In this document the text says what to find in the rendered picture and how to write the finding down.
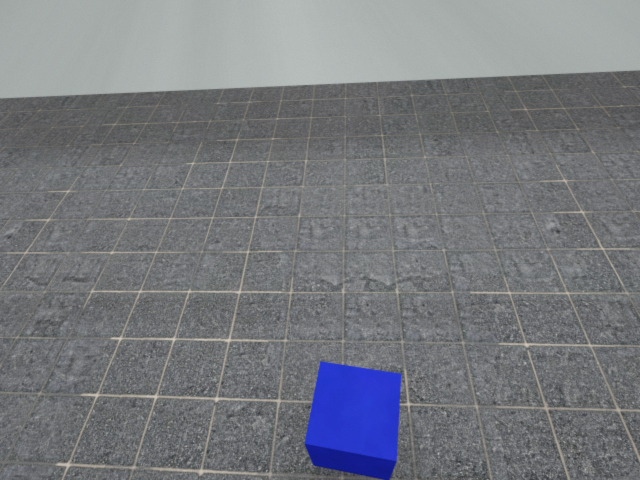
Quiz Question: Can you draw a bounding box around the carton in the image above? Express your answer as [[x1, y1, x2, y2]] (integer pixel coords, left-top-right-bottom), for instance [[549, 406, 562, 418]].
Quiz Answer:
[[305, 361, 401, 480]]

